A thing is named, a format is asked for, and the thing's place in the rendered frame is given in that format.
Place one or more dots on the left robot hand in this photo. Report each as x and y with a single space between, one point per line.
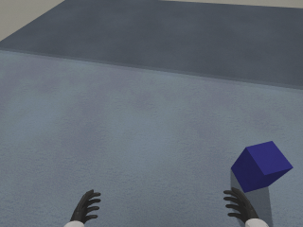
82 208

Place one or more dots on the right robot hand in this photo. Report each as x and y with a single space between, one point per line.
244 206

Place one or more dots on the carton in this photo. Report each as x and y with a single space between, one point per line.
259 166

